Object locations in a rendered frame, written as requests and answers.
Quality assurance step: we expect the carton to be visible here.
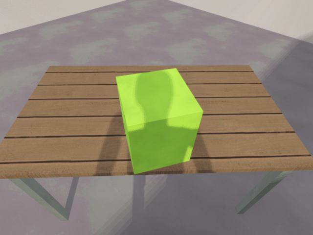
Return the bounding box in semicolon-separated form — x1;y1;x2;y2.
116;68;203;174

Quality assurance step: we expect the table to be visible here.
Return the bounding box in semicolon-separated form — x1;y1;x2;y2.
0;65;313;221

